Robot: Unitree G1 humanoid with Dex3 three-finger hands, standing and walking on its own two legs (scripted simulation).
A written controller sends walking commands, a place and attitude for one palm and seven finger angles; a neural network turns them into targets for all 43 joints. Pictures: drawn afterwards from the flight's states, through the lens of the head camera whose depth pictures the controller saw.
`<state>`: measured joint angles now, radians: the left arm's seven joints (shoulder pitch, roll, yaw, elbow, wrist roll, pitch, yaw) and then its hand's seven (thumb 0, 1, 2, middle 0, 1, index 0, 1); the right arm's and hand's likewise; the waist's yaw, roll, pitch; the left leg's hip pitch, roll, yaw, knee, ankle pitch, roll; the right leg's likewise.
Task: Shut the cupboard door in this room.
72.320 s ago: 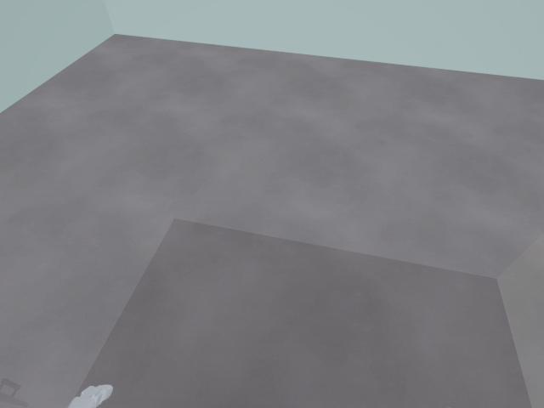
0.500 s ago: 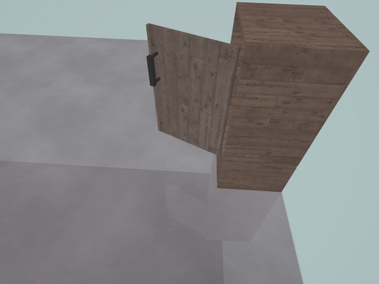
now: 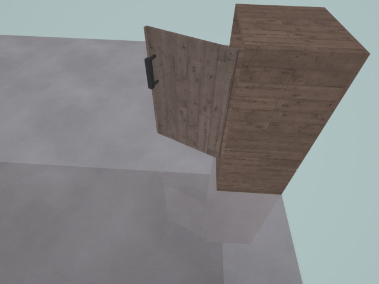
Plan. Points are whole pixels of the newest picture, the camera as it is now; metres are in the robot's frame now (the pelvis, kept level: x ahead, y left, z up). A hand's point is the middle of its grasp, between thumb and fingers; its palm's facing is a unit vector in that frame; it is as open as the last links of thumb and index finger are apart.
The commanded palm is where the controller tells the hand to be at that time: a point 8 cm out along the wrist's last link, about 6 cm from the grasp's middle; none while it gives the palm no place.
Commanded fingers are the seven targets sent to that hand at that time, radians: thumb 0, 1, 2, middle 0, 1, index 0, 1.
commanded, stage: walk to a spot facing it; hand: left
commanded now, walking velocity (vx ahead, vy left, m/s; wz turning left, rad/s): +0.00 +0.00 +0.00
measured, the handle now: (152, 71) +0.93 +0.21 -0.06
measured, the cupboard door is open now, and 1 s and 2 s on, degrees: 65 65 65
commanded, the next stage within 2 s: none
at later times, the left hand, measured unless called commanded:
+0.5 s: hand out of the picture +0.00 +0.20 -0.20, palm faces +0.23 -0.95 -0.20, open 7.4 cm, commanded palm none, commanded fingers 0.00 0.90 0.90 -0.20 -0.30 -0.20 -0.30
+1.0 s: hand out of the picture +0.00 +0.22 -0.16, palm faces +0.46 -0.83 -0.32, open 7.4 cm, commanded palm none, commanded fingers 0.00 0.90 0.90 -0.20 -0.30 -0.20 -0.30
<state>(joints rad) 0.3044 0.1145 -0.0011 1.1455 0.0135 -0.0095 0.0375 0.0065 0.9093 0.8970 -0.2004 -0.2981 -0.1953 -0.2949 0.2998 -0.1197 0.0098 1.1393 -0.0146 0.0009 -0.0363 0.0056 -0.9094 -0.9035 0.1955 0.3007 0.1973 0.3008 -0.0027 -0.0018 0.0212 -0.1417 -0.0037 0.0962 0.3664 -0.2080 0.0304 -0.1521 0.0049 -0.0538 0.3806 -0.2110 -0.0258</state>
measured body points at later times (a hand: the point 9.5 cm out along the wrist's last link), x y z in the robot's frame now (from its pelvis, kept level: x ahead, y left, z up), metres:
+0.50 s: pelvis -0.01 +0.01 -0.02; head +0.02 +0.04 +0.43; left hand -0.01 +0.25 -0.19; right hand +0.03 -0.22 -0.17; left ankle -0.02 +0.10 -0.74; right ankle +0.00 -0.10 -0.75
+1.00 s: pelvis +0.00 -0.03 -0.02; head +0.05 -0.03 +0.43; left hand -0.02 +0.26 -0.14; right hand +0.17 -0.24 -0.17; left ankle -0.02 +0.10 -0.74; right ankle +0.05 -0.15 -0.75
